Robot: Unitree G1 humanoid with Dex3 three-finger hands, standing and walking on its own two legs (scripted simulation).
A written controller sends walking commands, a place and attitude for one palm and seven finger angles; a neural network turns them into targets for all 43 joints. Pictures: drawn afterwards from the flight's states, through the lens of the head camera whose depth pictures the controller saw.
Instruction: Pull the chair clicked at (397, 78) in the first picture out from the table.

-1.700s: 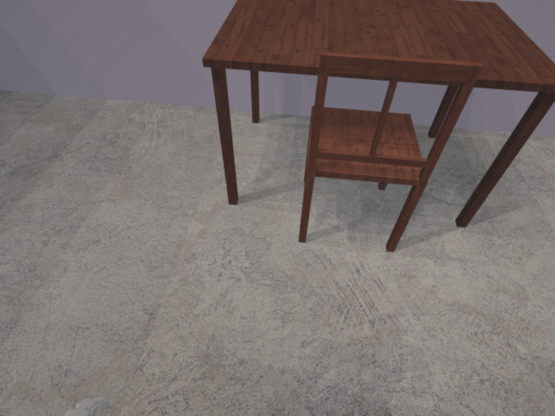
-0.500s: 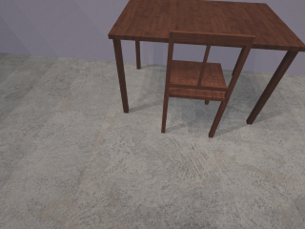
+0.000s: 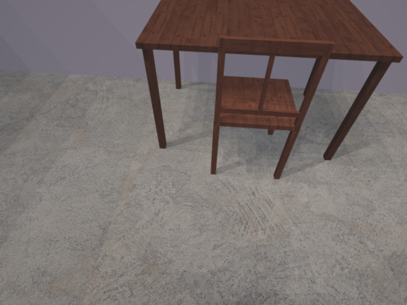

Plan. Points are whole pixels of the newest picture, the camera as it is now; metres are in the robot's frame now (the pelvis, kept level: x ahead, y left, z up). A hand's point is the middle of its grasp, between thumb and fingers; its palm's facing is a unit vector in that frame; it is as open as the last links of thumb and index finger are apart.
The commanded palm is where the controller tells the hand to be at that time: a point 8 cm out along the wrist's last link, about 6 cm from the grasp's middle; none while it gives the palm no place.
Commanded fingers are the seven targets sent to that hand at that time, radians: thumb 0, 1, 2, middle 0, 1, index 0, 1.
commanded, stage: walk to a spot facing it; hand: left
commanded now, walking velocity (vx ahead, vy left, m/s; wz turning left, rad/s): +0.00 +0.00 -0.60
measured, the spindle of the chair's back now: (266, 83) +0.99 -0.20 -0.11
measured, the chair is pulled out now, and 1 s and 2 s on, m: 0.00 0.00 0.00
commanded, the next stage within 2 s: none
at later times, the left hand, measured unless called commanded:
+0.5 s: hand out of the picture +0.05 +0.18 -0.17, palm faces -0.18 -0.96 -0.23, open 7.4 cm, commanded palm none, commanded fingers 0.00 0.90 0.90 -0.20 -0.30 -0.20 -0.30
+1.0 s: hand (134, 289) +0.18 +0.18 -0.17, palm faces -0.53 -0.82 -0.20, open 7.4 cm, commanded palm none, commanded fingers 0.00 0.90 0.90 -0.20 -0.30 -0.20 -0.30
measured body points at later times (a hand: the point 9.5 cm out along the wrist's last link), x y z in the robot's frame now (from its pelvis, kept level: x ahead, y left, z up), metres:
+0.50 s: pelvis -0.02 -0.01 +0.00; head +0.02 -0.03 +0.44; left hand +0.06 +0.23 -0.15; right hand +0.02 -0.28 -0.15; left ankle +0.00 +0.15 -0.68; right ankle -0.01 -0.10 -0.74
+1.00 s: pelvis -0.01 +0.05 +0.00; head +0.02 +0.05 +0.45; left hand +0.21 +0.22 -0.15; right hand -0.11 -0.19 -0.13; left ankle +0.01 +0.15 -0.74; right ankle -0.09 -0.08 -0.69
